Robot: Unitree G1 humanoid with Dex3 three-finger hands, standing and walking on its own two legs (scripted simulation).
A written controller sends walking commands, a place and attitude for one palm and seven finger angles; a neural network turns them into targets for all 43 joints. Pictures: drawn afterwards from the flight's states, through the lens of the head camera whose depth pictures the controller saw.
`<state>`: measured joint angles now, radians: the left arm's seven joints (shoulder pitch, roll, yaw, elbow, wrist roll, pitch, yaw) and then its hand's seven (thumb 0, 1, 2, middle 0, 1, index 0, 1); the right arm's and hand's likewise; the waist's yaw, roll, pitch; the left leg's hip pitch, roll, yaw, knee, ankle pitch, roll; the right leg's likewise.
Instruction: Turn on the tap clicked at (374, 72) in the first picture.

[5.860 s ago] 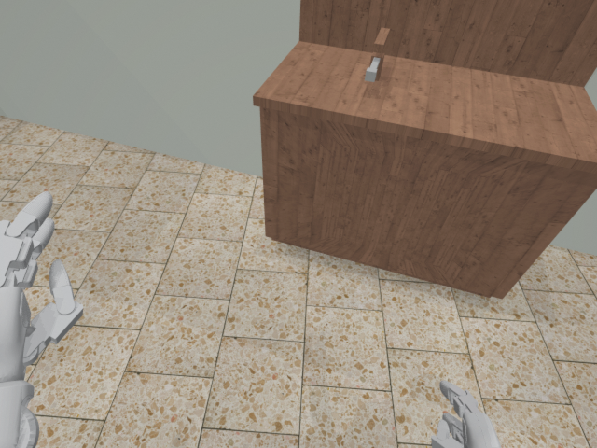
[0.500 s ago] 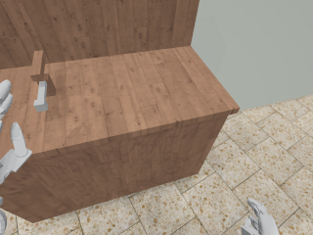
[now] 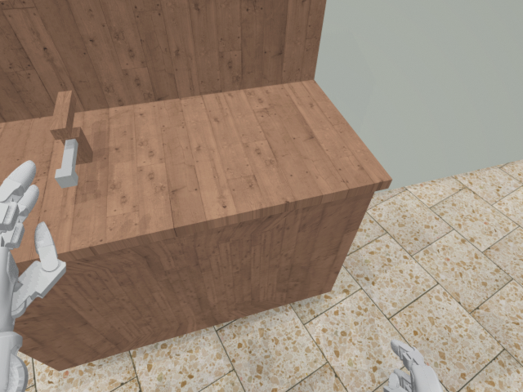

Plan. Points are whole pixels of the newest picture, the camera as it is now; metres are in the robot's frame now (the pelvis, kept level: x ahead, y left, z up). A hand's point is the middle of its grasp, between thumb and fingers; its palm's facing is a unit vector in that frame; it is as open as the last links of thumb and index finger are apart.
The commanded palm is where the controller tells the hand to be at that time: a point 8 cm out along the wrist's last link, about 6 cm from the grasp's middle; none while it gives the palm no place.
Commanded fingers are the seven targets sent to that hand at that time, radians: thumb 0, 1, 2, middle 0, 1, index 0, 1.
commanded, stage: come to a stop and stand still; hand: left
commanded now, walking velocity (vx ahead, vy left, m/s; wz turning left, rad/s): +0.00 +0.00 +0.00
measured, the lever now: (66, 177) +0.46 +0.40 +0.03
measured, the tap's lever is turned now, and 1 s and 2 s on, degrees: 0 0 0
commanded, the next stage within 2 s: look again from close up in 1.16 s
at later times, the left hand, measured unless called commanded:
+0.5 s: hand (18, 276) +0.20 +0.28 +0.16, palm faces +0.35 -0.86 -0.38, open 7.4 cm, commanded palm +0.14 +0.31 +0.18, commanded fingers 0.00 0.90 0.90 -0.20 -0.30 -0.20 -0.30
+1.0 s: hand (28, 233) +0.25 +0.29 +0.17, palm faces +0.35 -0.86 -0.36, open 7.4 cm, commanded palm +0.19 +0.32 +0.18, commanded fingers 0.00 0.90 0.90 -0.20 -0.30 -0.20 -0.30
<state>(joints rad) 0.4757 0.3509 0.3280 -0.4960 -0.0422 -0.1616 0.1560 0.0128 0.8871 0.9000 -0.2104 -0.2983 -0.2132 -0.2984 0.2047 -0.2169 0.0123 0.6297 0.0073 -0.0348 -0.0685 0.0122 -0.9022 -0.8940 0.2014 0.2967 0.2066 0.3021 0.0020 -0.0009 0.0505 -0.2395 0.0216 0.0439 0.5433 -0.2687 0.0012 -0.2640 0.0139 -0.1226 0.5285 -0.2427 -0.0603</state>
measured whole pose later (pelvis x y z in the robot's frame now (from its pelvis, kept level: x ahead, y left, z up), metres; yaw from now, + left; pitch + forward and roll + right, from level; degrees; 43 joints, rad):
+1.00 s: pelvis +0.02 +0.05 +0.01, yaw -1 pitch +1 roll -1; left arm 0.40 0.37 0.36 -0.47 -0.04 -0.20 0.10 0.01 0.89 0.90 -0.21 -0.30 -0.21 -0.30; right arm 0.19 -0.20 0.03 0.54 -0.01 -0.12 -0.03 0.01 -0.90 -0.89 0.20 0.30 0.21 0.30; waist 0.02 -0.03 0.05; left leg -0.20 -0.04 0.06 0.44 -0.25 0.06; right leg -0.22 0.00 -0.03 0.39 -0.18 0.00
